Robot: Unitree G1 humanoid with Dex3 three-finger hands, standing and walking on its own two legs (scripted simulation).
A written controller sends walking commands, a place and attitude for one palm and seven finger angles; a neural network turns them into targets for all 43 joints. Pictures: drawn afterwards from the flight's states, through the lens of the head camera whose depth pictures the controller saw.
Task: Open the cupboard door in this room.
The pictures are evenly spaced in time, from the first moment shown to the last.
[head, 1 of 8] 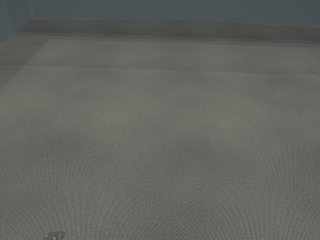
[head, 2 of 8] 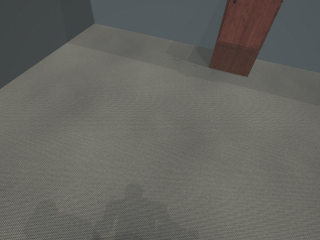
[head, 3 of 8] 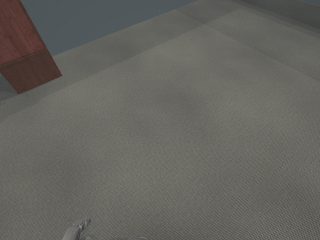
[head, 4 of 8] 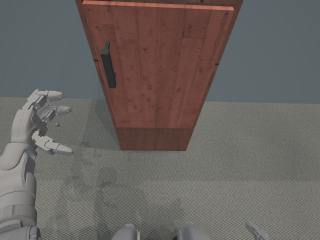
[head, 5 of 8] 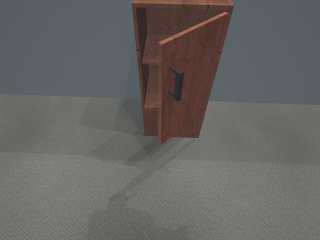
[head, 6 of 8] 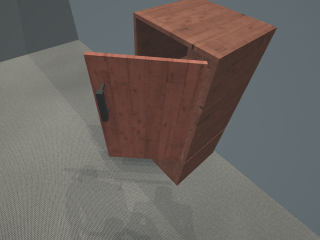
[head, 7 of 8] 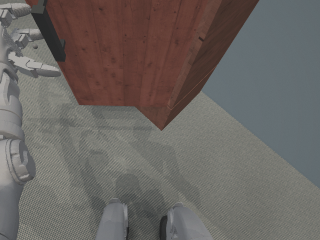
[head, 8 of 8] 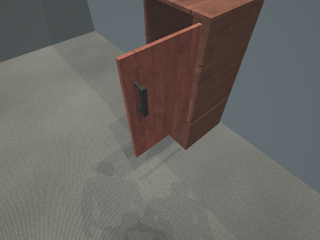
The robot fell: no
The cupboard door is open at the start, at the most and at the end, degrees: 0 90 90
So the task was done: yes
